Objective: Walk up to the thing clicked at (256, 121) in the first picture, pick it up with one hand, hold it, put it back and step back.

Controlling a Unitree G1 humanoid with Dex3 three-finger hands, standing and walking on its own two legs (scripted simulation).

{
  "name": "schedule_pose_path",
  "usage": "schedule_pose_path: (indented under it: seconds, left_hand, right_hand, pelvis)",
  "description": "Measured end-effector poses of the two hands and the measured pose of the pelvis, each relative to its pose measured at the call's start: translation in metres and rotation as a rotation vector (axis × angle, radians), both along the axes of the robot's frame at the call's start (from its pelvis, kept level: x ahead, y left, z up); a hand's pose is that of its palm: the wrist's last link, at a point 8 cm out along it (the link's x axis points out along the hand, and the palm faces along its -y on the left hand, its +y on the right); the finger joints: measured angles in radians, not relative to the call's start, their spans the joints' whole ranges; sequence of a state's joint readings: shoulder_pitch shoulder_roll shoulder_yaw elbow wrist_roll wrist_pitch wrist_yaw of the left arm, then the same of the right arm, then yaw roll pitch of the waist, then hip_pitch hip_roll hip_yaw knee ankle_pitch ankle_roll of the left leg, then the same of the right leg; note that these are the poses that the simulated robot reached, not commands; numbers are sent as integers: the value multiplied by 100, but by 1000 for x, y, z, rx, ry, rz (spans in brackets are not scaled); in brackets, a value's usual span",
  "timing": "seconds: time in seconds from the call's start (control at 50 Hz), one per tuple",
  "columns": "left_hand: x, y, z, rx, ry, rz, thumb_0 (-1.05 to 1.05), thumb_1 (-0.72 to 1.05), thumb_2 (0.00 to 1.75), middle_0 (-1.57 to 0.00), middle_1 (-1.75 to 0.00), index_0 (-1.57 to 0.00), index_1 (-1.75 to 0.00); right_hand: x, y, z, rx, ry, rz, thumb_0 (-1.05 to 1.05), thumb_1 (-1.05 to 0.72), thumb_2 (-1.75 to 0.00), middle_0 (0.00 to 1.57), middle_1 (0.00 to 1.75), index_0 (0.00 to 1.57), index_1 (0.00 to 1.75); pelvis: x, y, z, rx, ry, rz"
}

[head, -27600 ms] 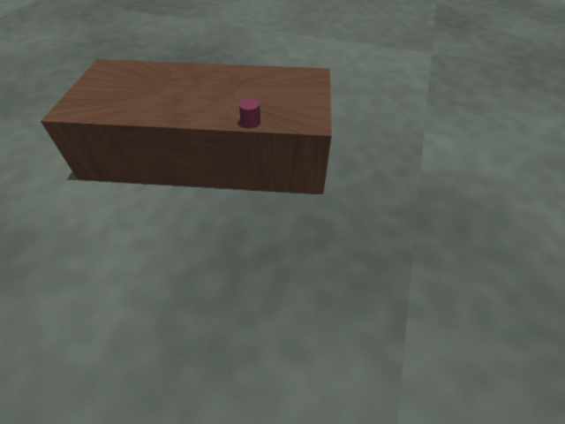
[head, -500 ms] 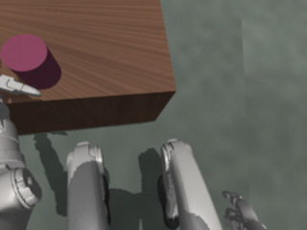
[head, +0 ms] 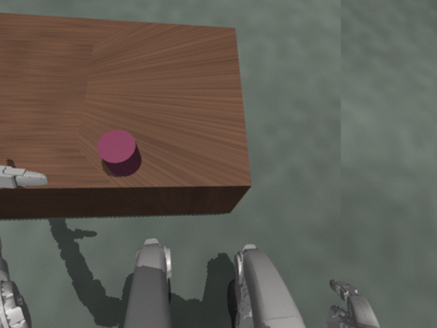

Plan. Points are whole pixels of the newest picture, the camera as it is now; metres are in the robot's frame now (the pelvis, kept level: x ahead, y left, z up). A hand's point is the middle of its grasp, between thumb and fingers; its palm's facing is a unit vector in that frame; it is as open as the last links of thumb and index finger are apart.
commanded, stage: home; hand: left
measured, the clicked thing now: (120, 154) +0.48 +0.22 -0.19
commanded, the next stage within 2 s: none
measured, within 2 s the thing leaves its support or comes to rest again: neither
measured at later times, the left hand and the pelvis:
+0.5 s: hand (41, 229) +0.27 +0.25 +0.05, palm faces +0.21 -0.91 -0.35, open 17.6 cm; pelvis +0.05 +0.01 +0.12, yaw +3 degrees
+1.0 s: hand (84, 273) +0.21 +0.18 +0.07, palm faces +0.18 -0.94 -0.28, open 17.6 cm; pelvis +0.05 -0.01 +0.13, yaw +4 degrees
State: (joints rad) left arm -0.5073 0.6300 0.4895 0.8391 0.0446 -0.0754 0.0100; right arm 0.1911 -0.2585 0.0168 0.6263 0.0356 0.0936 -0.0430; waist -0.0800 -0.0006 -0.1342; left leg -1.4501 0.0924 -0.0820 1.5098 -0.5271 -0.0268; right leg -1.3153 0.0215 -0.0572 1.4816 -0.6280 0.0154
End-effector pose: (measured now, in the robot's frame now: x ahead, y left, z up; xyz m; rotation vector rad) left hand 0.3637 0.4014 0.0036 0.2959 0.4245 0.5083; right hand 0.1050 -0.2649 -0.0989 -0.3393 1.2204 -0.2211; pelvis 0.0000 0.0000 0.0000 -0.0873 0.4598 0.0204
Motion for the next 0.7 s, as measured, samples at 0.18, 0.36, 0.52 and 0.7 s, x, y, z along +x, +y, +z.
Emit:
schedule_pose_path:
  seconds: [0.18, 0.36, 0.52, 0.7]
  left_hand:
    - [-35, -15, 30, -17, 180, 4, -1, -57, 3, -5, -4, -5, -4]
    - [-90, -83, 45, -117, 261, -78, -2, -55, 5, -5, -5, -5, -5]
    - [-131, -120, 77, -123, 251, -132, -2, -57, 3, -5, -4, -5, -4]
    - [-188, -168, 86, -216, 305, -148, -1, -56, 5, -5, -5, -5, -5]
  right_hand:
    - [14, 8, 65, 4, -67, -6, 1, -90, -90, 20, 30, 20, 30]
    - [44, 33, 116, 42, -208, -15, 1, -90, -90, 20, 30, 20, 30]
    - [88, 50, 141, 90, -382, 27, 1, -90, -90, 20, 30, 20, 30]
    - [126, 52, 157, 122, -502, 89, 1, -90, -90, 20, 30, 20, 30]
  pelvis:
    - [21, 12, 61, 5, -100, 24]
    - [40, 17, 107, 32, -211, 26]
    - [48, 13, 123, 52, -283, 30]
    - [52, 2, 129, 71, -325, 41]
